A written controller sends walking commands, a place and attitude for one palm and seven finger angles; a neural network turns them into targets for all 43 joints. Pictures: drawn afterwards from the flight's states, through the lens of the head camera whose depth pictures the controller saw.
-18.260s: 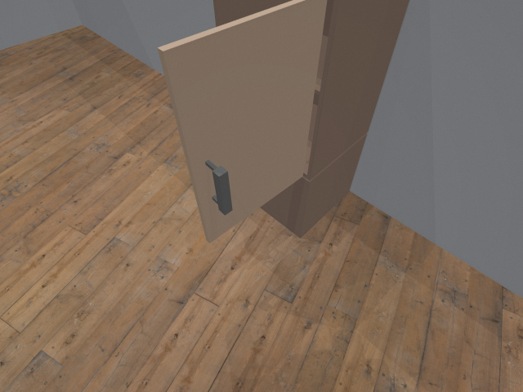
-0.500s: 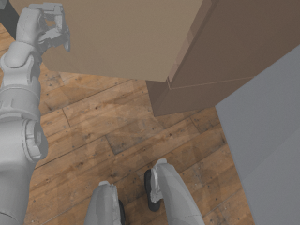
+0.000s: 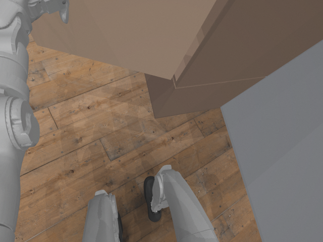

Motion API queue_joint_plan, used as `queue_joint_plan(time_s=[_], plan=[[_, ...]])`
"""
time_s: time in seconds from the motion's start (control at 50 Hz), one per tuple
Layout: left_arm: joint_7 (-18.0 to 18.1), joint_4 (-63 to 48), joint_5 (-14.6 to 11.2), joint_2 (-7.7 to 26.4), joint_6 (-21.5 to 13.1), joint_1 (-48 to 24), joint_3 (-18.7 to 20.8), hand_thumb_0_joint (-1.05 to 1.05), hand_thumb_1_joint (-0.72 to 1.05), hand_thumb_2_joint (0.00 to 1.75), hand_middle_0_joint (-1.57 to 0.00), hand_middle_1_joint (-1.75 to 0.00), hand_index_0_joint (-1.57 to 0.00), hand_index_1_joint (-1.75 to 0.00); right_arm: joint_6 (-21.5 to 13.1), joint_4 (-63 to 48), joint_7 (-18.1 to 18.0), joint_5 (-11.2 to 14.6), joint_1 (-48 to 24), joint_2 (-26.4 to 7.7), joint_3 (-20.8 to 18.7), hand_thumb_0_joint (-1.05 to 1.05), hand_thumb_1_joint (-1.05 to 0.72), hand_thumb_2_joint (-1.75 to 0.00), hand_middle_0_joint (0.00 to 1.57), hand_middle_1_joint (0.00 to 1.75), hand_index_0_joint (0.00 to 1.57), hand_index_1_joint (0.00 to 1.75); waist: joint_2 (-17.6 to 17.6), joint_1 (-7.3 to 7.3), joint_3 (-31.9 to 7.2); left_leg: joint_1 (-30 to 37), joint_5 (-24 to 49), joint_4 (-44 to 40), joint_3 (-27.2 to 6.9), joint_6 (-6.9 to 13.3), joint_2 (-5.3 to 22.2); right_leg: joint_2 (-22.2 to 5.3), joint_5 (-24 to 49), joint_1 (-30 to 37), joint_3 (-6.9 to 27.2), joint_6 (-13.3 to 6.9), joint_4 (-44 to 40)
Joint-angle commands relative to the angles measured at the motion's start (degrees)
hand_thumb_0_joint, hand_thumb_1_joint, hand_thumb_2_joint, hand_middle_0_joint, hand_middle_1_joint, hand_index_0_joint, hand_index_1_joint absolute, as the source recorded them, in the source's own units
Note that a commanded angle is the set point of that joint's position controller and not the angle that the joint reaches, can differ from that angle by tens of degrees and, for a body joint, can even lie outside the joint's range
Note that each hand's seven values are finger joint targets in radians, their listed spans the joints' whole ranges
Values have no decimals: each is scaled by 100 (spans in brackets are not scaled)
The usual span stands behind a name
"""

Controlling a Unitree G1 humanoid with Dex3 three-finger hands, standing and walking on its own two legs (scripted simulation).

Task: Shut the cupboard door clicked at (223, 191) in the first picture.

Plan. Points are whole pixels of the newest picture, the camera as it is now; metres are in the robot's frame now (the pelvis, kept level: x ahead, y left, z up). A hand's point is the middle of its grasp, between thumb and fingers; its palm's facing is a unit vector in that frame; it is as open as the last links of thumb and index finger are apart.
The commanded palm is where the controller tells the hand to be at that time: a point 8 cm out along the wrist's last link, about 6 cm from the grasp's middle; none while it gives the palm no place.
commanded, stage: pull the fist back off the door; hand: left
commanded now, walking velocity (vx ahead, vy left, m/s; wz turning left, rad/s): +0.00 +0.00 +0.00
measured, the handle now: out of the picture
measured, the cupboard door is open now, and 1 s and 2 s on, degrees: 68 64 64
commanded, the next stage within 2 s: draw the hand back to the body in 0.86 s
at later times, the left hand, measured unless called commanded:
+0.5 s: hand (62, 7) +0.57 +0.10 +0.09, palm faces +0.04 -1.00 -0.04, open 3.1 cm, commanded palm +0.53 +0.14 +0.07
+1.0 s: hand (81, 41) +0.52 +0.08 +0.07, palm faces -0.02 -1.00 -0.04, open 3.2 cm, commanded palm +0.48 +0.13 +0.08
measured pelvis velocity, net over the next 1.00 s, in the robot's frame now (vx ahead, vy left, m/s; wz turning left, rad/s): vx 0.00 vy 0.00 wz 0.04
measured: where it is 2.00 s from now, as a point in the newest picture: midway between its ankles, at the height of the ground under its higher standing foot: (135, 224)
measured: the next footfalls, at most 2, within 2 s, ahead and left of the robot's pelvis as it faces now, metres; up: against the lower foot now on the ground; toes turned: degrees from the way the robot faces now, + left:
none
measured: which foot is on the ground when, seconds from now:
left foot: down 0.00-1.00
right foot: down 0.00-1.00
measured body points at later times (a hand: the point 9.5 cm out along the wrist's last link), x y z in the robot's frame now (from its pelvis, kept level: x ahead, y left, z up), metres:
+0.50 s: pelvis +0.01 -0.01 +0.04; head +0.19 +0.00 +0.45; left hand +0.56 +0.15 +0.09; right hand -0.01 -0.25 -0.07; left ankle -0.01 +0.08 -0.57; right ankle +0.10 -0.11 -0.57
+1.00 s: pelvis +0.00 +0.00 +0.03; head +0.16 +0.00 +0.45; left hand +0.51 +0.13 +0.08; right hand +0.05 -0.26 -0.09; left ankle -0.01 +0.08 -0.57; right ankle +0.10 -0.11 -0.57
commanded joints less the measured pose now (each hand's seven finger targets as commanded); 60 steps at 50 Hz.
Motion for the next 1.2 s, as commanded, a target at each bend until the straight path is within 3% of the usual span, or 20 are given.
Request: queue_joint_plan(time_s=[0.0, 0.04, 0.08, 0.12, 0.16, 0.26, 0.34, 0.42, 0.5, 0.58, 0.62, 0.64, 0.7, 0.78, 0.86, 0.96, 1.02, 1.06, 1.1, 1.18], plan=[[1605, -934, -347, 114, -265, -2893, 940, 0, 90, 90, -130, -150, -130, -150, -27, -278, 134, -193, 1732, -1127, -269, 0, -90, -90, 20, 30, 20, 30, 1799, -358, -3388, 2329, 2854, -1282, -845, -353, 176, 333, 966, 1903, 531, 6, -495], [2224, -990, -317, -231, -375, -2675, 976, 0, 90, 90, -130, -150, -130, -150, 33, -340, 279, -269, 1742, -1083, -297, 0, -90, -90, 20, 30, 20, 30, 1402, -354, -3325, 2222, 2929, -1301, -876, -363, 195, 327, 1006, 1996, 525, 48, -483], [2845, -1411, 105, -287, -786, -2439, 895, 0, 90, 90, -130, -150, -130, -150, 48, -454, 471, -375, 1793, -1025, -362, 0, -90, -90, 20, 30, 20, 30, 1593, -173, -3762, 2329, 3233, -1223, -731, -383, 153, 305, 1243, 2310, 596, 51, -473], [3065, -1704, 674, -96, -1179, -2372, 693, 0, 90, 90, -130, -150, -130, -150, 112, -437, 635, -418, 1857, -1043, -443, 0, -90, -90, 20, 30, 20, 30, 1843, -116, -4239, 2682, 3688, -1117, -729, -457, 166, 277, 1559, 2407, 627, 32, -374], [3005, -1871, 910, 192, -1335, -2173, 708, 0, 90, 90, -130, -150, -130, -150, 251, -417, 701, -346, 1910, -1050, -509, 0, -90, -90, 20, 30, 20, 30, 1664, -56, -4472, 2618, 3763, -1196, -632, -427, 143, 272, 1922, 3031, 676, 33, -440], [2492, -2089, 235, 452, -1106, -1748, 1192, 0, 90, 90, -130, -150, -130, -150, 382, -576, 595, -79, 1872, -1002, -537, 0, -90, -90, 20, 30, 20, 30, 910, 146, -4678, 1873, 2902, -1650, -381, -230, 14, 277, 2212, 4648, 877, 79, -812], [2477, -2385, -72, 373, -1354, -1129, 1412, 0, 90, 90, -130, -150, -130, -150, 247, -619, 542, -34, 1738, -875, -521, 0, -90, -90, 20, 30, 20, 30, 632, 341, -4447, 1608, 2667, -1798, -180, -186, -37, 249, 2302, 5129, 1036, 98, -993], [2429, -1880, 39, -525, -1701, -157, 786, 0, 90, 90, -130, -150, -130, -150, 180, -531, 602, -47, 1590, -811, -555, 0, -90, -90, 20, 30, 20, 30, 347, 339, -3351, 1557, 2410, -1910, -66, -178, -35, 234, 1992, 4722, 1010, 90, -1159], [2170, -1252, -116, -1041, -1602, 371, 402, 0, 90, 90, -130, -150, -130, -150, 235, -501, 582, 35, 1437, -889, -609, 0, -90, -90, 20, 30, 20, 30, -43, 314, -2571, 1289, 1656, -2049, 5, -173, -98, 218, 1096, 4420, 1024, 95, -1439], [2041, -1687, -394, -1294, -1797, 179, 277, 0, 90, 90, -130, -150, -130, -150, 237, -569, 506, 69, 1202, -872, -650, 0, -90, -90, 20, 30, 20, 30, 130, 401, -2723, 1557, 1639, -2092, -24, -176, -157, 179, 989, 4315, 1017, 77, -1409], [2099, -2411, -443, -1299, -2135, -169, 245, 0, 90, 90, -130, -150, -130, -150, 192, -593, 482, 34, 1102, -846, -693, 0, -90, -90, 20, 30, 20, 30, 619, 475, -3199, 2073, 1976, -2049, -72, -213, -156, 167, 1251, 4197, 971, 58, -1217], [2149, -2609, -428, -1181, -2295, -172, 321, 0, 90, 90, -130, -150, -130, -150, 186, -565, 479, 23, 1064, -864, -724, 0, -90, -90, 20, 30, 20, 30, 725, 566, -3534, 2301, 2156, -2040, -123, -258, -156, 160, 1365, 4244, 961, 55, -1134], [2322, -2840, -291, -1293, -2606, -210, 162, 0, 90, 90, -130, -150, -130, -150, 187, -499, 467, -3, 938, -878, -767, 0, -90, -90, 20, 30, 20, 30, 872, 562, -3692, 2758, 2534, -2034, -292, -354, -115, 151, 1441, 3958, 863, 66, -980], [2541, -2313, -108, -1493, -2493, -51, -25, 0, 90, 90, -130, -150, -130, -150, 283, -435, 430, 5, 791, -906, -755, 0, -90, -90, 20, 30, 20, 30, 482, 452, -3061, 2445, 2140, -2114, -333, -329, -110, 149, 1054, 3763, 809, 92, -1051], [2708, -1956, -46, -1712, -2269, -339, -184, 0, 90, 90, -130, -150, -130, -150, 329, -434, 372, 19, 681, -911, -723, 0, -90, -90, 20, 30, 20, 30, 165, 303, -2901, 2173, 1673, -2162, -400, -263, -129, 137, 690, 3649, 807, 125, -1114], [2782, -1778, -91, -1382, -2267, -188, 219, 0, 90, 90, -130, -150, -130, -150, 321, -467, 343, -26, 703, -891, -668, 0, -90, -90, 20, 30, 20, 30, 215, 496, -3340, 2200, 2100, -2111, -385, -321, -141, 137, 1033, 3836, 804, 89, -945], [2696, -2677, -141, -872, -2324, 842, 684, 0, 90, 90, -130, -150, -130, -150, 350, -811, 381, 18, 720, -891, -703, 0, -90, -90, 20, 30, 20, 30, 404, 1094, -4423, 2773, 2870, -2308, -242, -389, -168, 157, 1789, 4826, 872, 35, -938], [2559, -3317, -248, -927, -2162, 1764, 621, 0, 90, 90, -130, -150, -130, -150, 409, -1008, 396, 123, 706, -822, -722, 0, -90, -90, 20, 30, 20, 30, 256, 1300, -4715, 3096, 3387, -2504, -175, -423, -120, 168, 2345, 5438, 900, 43, -1111], [2412, -3976, -413, -1190, -1890, 2672, 422, 0, 90, 90, -130, -150, -130, -150, 441, -1189, 392, 252, 652, -732, -727, 0, -90, -90, 20, 30, 20, 30, -118, 1410, -4348, 3014, 3285, -2798, -31, -334, -112, 170, 2569, 6080, 950, 66, -1476], [2199, -4964, -852, -1587, -1365, 3620, 149, 0, 90, 90, -130, -150, -130, -150, 436, -1384, 240, 465, 421, -704, -710, 0, -90, -90, 20, 30, 20, 30, -989, 1328, -3110, 2896, 2388, -3449, 131, -178, -126, 169, 2045, 6652, 1006, 161, -2354]])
